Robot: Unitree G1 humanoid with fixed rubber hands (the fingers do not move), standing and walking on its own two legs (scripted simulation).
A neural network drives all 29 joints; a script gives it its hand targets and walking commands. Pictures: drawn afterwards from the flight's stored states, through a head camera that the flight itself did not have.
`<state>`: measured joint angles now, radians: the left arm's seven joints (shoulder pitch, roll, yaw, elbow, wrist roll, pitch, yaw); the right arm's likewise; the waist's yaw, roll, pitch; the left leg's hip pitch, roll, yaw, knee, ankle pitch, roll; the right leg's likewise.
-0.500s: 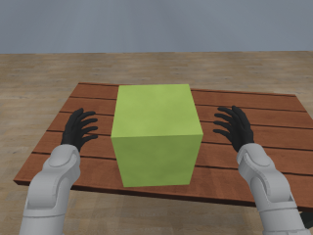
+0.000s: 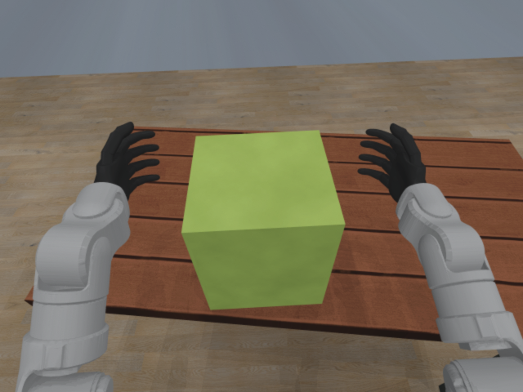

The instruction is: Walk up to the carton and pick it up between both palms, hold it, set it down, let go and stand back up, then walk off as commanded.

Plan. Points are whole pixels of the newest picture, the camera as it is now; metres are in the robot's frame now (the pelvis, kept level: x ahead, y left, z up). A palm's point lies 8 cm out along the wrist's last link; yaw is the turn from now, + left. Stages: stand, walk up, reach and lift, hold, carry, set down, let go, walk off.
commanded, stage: reach and lift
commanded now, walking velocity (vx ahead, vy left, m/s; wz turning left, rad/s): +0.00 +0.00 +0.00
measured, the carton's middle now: (262, 224) +0.40 +0.03 +0.02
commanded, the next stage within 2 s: none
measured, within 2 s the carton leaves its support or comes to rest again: leaves its support in 1.64 s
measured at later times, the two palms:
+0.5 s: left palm (131, 209) +0.36 +0.23 +0.11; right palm (407, 173) +0.42 -0.19 +0.14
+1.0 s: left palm (158, 245) +0.35 +0.21 +0.03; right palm (387, 202) +0.42 -0.18 +0.07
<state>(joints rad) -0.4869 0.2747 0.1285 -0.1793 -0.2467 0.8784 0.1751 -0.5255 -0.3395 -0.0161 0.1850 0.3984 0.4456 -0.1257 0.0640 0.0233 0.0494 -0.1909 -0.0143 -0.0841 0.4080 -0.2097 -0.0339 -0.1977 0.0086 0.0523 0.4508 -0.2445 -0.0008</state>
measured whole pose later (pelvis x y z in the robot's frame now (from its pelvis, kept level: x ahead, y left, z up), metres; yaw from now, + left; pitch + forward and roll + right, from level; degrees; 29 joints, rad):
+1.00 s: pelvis +0.01 +0.00 +0.00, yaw +0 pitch +8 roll +0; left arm -0.44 0.09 0.14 0.71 -0.14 -0.07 0.07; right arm -0.64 -0.30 0.02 0.80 0.20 -0.06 -0.01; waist 0.06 0.02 -0.02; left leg -0.35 -0.01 -0.08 0.41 -0.20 -0.02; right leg -0.35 0.01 0.05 0.43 -0.22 0.01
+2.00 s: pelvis -0.01 +0.01 +0.00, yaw +0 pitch +8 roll +0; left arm -0.45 -0.15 0.30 0.69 0.13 -0.08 0.15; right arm -0.63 -0.05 -0.23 0.92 -0.13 -0.10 -0.05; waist 0.06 -0.01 -0.12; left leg -0.38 -0.01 -0.08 0.41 -0.18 -0.03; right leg -0.36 0.01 0.05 0.39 -0.18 0.01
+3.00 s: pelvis -0.02 +0.01 +0.00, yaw +0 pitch +8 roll -1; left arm -0.46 -0.09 0.22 0.69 0.13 -0.09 0.17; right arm -0.63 -0.06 -0.16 0.92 -0.06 -0.14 -0.09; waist 0.06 0.08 -0.17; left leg -0.38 -0.01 -0.08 0.41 -0.16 -0.02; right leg -0.35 0.02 0.05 0.37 -0.15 0.02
